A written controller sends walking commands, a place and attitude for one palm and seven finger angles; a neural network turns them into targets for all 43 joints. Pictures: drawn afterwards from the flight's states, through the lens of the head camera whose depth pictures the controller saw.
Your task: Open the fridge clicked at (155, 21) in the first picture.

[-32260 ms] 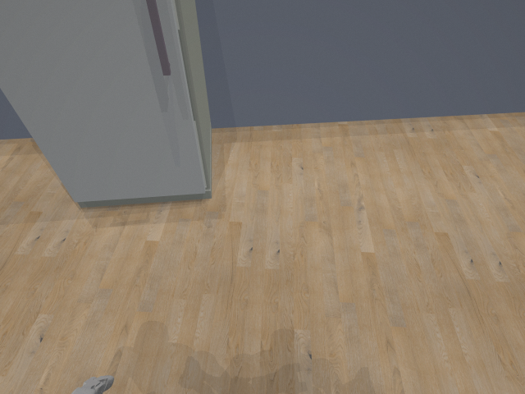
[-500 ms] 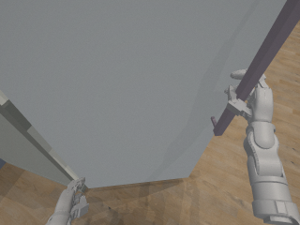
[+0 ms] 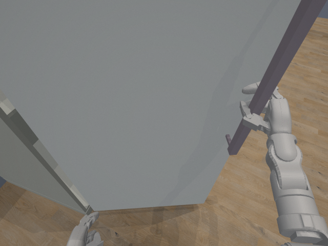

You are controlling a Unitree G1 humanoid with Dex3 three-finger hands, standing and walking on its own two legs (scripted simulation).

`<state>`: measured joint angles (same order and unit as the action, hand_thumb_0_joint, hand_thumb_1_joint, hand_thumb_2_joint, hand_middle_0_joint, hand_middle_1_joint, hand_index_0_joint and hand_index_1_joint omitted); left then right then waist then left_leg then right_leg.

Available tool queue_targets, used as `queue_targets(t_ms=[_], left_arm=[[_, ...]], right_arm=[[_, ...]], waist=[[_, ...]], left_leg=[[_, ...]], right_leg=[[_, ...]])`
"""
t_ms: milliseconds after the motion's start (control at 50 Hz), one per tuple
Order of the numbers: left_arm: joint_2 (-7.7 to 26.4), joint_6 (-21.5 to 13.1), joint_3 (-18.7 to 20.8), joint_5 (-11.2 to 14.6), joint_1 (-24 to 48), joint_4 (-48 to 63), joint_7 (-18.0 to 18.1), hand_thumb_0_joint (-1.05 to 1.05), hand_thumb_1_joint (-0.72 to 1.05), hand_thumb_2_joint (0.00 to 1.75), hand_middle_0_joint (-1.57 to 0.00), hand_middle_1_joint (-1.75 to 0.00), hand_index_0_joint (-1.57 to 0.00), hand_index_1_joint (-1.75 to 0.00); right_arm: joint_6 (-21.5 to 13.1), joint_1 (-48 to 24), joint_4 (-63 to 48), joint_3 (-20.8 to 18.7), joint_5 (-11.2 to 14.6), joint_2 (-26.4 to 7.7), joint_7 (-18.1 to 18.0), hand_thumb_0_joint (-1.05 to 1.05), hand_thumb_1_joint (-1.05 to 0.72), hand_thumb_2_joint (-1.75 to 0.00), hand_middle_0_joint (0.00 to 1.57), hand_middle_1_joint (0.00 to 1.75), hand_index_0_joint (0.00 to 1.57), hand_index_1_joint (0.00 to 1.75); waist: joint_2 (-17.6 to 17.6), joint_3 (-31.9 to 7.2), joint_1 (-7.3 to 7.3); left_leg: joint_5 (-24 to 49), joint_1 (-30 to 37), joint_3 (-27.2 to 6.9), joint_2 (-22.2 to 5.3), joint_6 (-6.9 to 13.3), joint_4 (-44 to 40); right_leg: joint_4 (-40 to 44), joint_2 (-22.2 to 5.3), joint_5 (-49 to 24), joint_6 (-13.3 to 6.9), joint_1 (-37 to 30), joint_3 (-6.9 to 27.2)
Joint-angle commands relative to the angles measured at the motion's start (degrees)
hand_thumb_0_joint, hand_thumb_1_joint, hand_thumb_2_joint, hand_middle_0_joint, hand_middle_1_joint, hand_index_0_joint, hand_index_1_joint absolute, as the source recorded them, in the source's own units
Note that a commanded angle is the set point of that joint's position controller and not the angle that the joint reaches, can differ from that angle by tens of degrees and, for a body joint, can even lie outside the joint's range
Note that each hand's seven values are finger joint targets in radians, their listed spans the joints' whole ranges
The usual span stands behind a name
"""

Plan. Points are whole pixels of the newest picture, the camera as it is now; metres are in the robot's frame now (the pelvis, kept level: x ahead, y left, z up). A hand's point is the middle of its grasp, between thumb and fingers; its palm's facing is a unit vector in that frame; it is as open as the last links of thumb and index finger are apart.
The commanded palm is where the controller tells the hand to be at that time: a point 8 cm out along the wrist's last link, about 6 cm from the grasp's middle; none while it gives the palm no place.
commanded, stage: loosen the grip on the handle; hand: right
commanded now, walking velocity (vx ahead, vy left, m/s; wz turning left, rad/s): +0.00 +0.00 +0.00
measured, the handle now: (261, 81) +0.42 -0.17 +0.21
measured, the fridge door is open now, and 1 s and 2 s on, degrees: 66 64 64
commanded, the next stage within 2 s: slip the hand off the handle in 0.52 s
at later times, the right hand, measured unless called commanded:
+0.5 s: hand (246, 115) +0.40 -0.16 +0.13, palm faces +0.15 +0.97 -0.20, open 13.9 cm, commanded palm +0.36 -0.21 +0.14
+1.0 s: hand (268, 117) +0.39 -0.21 +0.14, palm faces +0.18 +0.96 -0.21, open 14.7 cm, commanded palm +0.36 -0.26 +0.14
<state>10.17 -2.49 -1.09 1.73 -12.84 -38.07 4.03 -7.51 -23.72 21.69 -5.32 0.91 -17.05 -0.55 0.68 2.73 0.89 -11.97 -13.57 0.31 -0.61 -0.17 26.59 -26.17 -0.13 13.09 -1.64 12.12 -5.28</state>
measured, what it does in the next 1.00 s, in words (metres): stands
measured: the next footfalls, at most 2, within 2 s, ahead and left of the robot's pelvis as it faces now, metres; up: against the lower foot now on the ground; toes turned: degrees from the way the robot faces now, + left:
none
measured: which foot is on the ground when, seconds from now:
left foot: down 0.00-1.00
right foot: down 0.00-1.00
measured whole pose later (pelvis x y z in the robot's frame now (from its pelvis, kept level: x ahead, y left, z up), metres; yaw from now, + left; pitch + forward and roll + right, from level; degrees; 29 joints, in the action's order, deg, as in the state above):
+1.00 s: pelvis +0.03 +0.02 -0.01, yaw -2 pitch +3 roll +0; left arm 14.2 -4.5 0.6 2.2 -13.8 -39.1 2.8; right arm -8.0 -18.5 20.2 -13.0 5.7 -20.1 5.6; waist 1.6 -2.3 -0.4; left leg -18.2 -18.3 2.9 0.0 1.1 33.3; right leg -33.7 -1.0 18.8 -0.4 18.0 -2.5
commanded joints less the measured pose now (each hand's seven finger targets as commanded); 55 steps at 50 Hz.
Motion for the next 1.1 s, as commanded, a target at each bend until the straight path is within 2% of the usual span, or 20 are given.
queue_targets(t_ms=[0, 20, 40, 80, 120, 160, 220, 300, 320, 460, 580, 600, 680, 720, 780, 840, 920, 960, 1020, 1080], left_arm=[[11.90, -4.79, 4.91, -0.31, 0.08, 6.79, -0.81, 0.00, 0.90, 0.90, -0.20, -0.30, -0.20, -0.30], [11.62, -5.07, 4.66, -0.17, 0.62, 6.60, -1.09, 0.00, 0.90, 0.90, -0.20, -0.30, -0.20, -0.30], [11.00, -5.68, 3.88, -0.43, 1.07, 6.92, -1.93, 0.00, 0.90, 0.90, -0.20, -0.30, -0.20, -0.30], [10.90, -6.41, 3.79, -0.54, 1.46, 6.58, -2.95, 0.00, 0.90, 0.90, -0.20, -0.30, -0.20, -0.30], [12.01, -6.13, 3.91, -0.77, 1.20, 6.59, -3.51, 0.00, 0.90, 0.90, -0.20, -0.30, -0.20, -0.30], [12.12, -5.87, 4.02, -0.56, 0.87, 6.77, -3.72, 0.00, 0.90, 0.90, -0.20, -0.30, -0.20, -0.30], [12.41, -5.63, 4.64, -0.19, 1.34, 6.80, -3.10, 0.00, 0.90, 0.90, -0.20, -0.30, -0.20, -0.30], [11.53, -5.40, 4.85, 0.11, 1.12, 6.32, -2.89, 0.00, 0.90, 0.90, -0.20, -0.30, -0.20, -0.30], [12.28, -5.08, 4.89, -0.20, 0.74, 5.42, -2.40, 0.00, 0.90, 0.90, -0.20, -0.30, -0.20, -0.30], [11.42, -4.94, 5.12, -0.25, -0.65, 5.38, -2.70, 0.00, 0.90, 0.90, -0.20, -0.30, -0.20, -0.30], [11.69, -4.49, 4.86, 0.21, 0.20, 5.12, -2.19, 0.00, 0.90, 0.90, -0.20, -0.30, -0.20, -0.30], [11.97, -4.23, 4.94, 0.20, 0.11, 4.75, -1.92, 0.00, 0.90, 0.90, -0.20, -0.30, -0.20, -0.30], [11.25, -3.77, 4.40, 0.34, 0.90, 5.45, -1.43, 0.00, 0.90, 0.90, -0.20, -0.30, -0.20, -0.30], [11.39, -3.81, 4.40, 0.14, 0.87, 5.35, -1.07, 0.00, 0.90, 0.90, -0.20, -0.30, -0.20, -0.30], [11.24, -3.91, 4.18, 0.40, 0.69, 5.08, -0.80, 0.00, 0.90, 0.90, -0.20, -0.30, -0.20, -0.30], [11.27, -4.23, 4.21, 0.45, 0.40, 5.24, -0.74, 0.00, 0.90, 0.90, -0.20, -0.30, -0.20, -0.30], [11.72, -4.18, 4.32, 0.62, -0.17, 5.53, -0.69, 0.00, 0.90, 0.90, -0.20, -0.30, -0.20, -0.30], [11.84, -4.08, 4.17, 0.97, -0.21, 5.54, -0.55, 0.00, 0.90, 0.90, -0.20, -0.30, -0.20, -0.30], [12.51, -3.87, 4.24, 0.84, -0.13, 5.65, 0.02, 0.00, 0.90, 0.90, -0.20, -0.30, -0.20, -0.30], [11.99, -3.80, 3.91, 0.74, -0.34, 5.73, 0.20, 0.00, 0.90, 0.90, -0.20, -0.30, -0.20, -0.30]], right_arm=[[-0.31, -26.62, -7.97, -9.64, 2.81, -10.69, 1.41, 0.00, -0.42, -0.67, 0.45, 1.40, 0.45, 1.40], [-0.33, -24.19, -6.59, -11.20, 3.86, -11.33, 1.05, 0.00, -0.30, -0.61, 0.45, 1.40, 0.45, 1.40], [-1.37, -26.50, -10.08, -5.48, 4.40, -5.85, 0.91, 0.00, -0.17, -0.55, 0.45, 1.40, 0.45, 1.40], [-2.67, -24.32, -9.76, -4.33, 2.71, -5.28, -0.73, 0.00, 0.07, -0.43, 0.45, 1.40, 0.45, 1.40], [-3.00, -19.90, -6.18, -7.18, -0.17, -9.59, -2.69, 0.00, 0.31, -0.32, 0.45, 1.40, 0.45, 1.40], [-2.84, -21.58, -4.94, -5.33, -1.13, -8.68, -3.14, 0.00, 0.55, -0.20, 0.42, 1.37, 0.42, 1.37], [-2.98, -24.47, -7.57, -6.50, 0.33, -10.55, -2.47, 0.00, 0.55, -0.20, 0.38, 1.32, 0.38, 1.32], [-3.79, -25.78, -10.19, -4.76, 1.47, -9.27, -1.25, 0.00, 0.55, -0.20, 0.33, 1.25, 0.33, 1.25], [-4.41, -27.91, -9.50, -10.21, 1.17, -15.93, -1.99, 0.00, 0.55, -0.20, 0.32, 1.23, 0.32, 1.23], [-6.77, -17.65, -14.67, -8.11, 2.24, -11.29, -1.55, 0.00, 0.55, -0.20, 0.25, 1.15, 0.25, 1.15], [-4.07, -14.11, -14.63, -7.41, 3.25, -9.86, -0.26, 0.00, 0.55, -0.20, 0.25, 1.15, 0.25, 1.15], [-3.51, -13.51, -13.50, -9.73, 3.26, -12.15, -0.03, 0.00, 0.55, -0.20, 0.25, 1.15, 0.25, 1.15], [-2.76, -15.01, -15.77, -8.72, 3.55, -11.32, 1.51, 0.00, 0.55, -0.20, 0.25, 1.15, 0.25, 1.15], [-3.41, -14.79, -16.83, -11.70, 4.11, -14.22, 2.35, 0.00, 0.55, -0.20, 0.25, 1.15, 0.25, 1.15], [-4.26, -16.19, -15.38, -11.19, 4.86, -13.80, 4.03, 0.00, 0.55, -0.20, 0.25, 1.15, 0.25, 1.15], [-4.86, -16.24, -15.22, -11.19, 4.63, -14.11, 4.80, 0.00, 0.55, -0.20, 0.25, 1.15, 0.25, 1.15], [-4.08, -13.01, -13.48, -12.16, 4.95, -14.91, 6.11, 0.00, 0.55, -0.20, 0.25, 1.15, 0.25, 1.15], [-3.45, -14.91, -12.32, -10.76, 5.35, -13.65, 6.67, 0.00, 0.55, -0.20, 0.25, 1.15, 0.25, 1.15], [-3.41, -15.05, -11.60, -16.04, 5.88, -19.17, 6.78, 0.00, 0.55, -0.20, 0.25, 1.15, 0.25, 1.15], [-4.33, -17.43, -11.20, -15.53, 5.98, -18.78, 7.14, 0.00, 0.55, -0.20, 0.25, 1.15, 0.25, 1.15]], waist=[[-6.13, -23.46, -0.12], [-0.19, -20.83, -0.92], [2.23, -20.03, -0.37], [7.01, -15.54, -0.76], [1.46, -11.84, -0.64], [-4.49, -10.01, 0.72], [-5.46, -13.02, 0.69], [-0.43, -15.94, 0.10], [0.34, -17.23, 0.05], [0.06, -22.86, -1.04], [-3.61, -17.91, 0.04], [-4.02, -17.52, -0.16], [-2.26, -18.77, -0.17], [-1.91, -20.31, -0.86], [-1.81, -20.19, 0.04], [1.62, -20.16, -0.35], [0.89, -20.19, -0.73], [-1.05, -18.07, 0.27], [-0.53, -18.35, -0.99], [0.01, -19.03, -0.44]], left_leg=[[6.44, 0.85, 2.41, 3.14, 1.74, -1.05], [3.63, -0.37, 2.30, 3.12, 2.20, -1.39], [1.38, -1.11, 2.25, 2.62, 2.20, -1.27], [-0.76, -2.80, 1.46, 1.95, 2.76, -0.85], [-2.74, -3.35, 1.42, 1.81, 2.47, -1.00], [-6.38, -4.59, 0.91, 1.60, 1.79, -1.65], [-9.34, -3.31, -0.84, 1.02, 1.48, -3.00], [-7.40, -0.88, -2.22, 0.67, 1.89, -3.15], [-5.30, -0.12, -2.48, 0.74, 1.98, -2.52], [17.14, 5.84, -1.43, 0.89, 1.78, 1.97], [18.06, 3.04, -1.05, 0.68, 0.70, 1.70], [17.57, 3.02, -1.05, 0.67, 0.69, 1.70], [17.77, 2.99, -0.88, 0.78, 0.94, 2.23], [19.89, 4.27, -1.02, 0.86, 1.04, 2.82], [18.55, 2.96, -0.84, 0.95, 0.96, 3.18], [17.24, 1.56, -0.40, 1.20, 1.52, 3.69], [18.70, 1.74, 0.06, 1.38, 1.65, 4.19], [15.65, -0.11, 0.42, 1.41, 1.45, 3.72], [13.42, 0.76, 0.08, 1.43, 1.65, 3.28], [12.37, 0.41, -0.12, 1.51, 1.55, 3.28]], right_leg=[[2.35, -2.44, -14.35, 1.47, -7.95, 4.54], [2.96, -2.31, -10.75, 1.92, -7.55, 4.68], [3.34, -1.83, -6.34, 2.02, -7.02, 5.23], [3.02, -1.53, -0.96, 1.70, -4.04, 5.55], [2.64, -1.42, 2.06, 0.76, 0.69, 5.52], [2.12, -1.22, 5.25, -0.05, 3.90, 5.12], [0.85, -0.75, 6.83, -0.68, 3.18, 3.94], [-0.49, -0.31, 3.30, -0.46, 1.99, 3.10], [-1.03, -0.38, 1.30, -0.55, 1.66, 3.29], [-3.33, -0.06, -15.15, -0.36, -1.20, 2.80], [-3.88, -0.10, -13.63, -0.40, 0.52, 2.78], [-3.87, -0.05, -12.96, -0.35, 1.22, 2.77], [-4.18, 0.12, -13.97, -0.36, 0.03, 2.94], [-4.63, 0.16, -15.47, -0.37, -0.46, 3.07], [-5.19, 0.21, -14.45, -0.23, -0.05, 3.28], [-5.40, 0.13, -15.56, -0.03, -1.10, 3.69], [-5.68, 0.00, -17.55, 0.14, -0.91, 4.01], [-5.26, -0.06, -14.84, 0.15, 0.39, 4.31], [-4.67, 0.03, -13.05, 0.13, 1.27, 4.41], [-4.76, 0.11, -12.23, 0.09, 1.42, 4.37]])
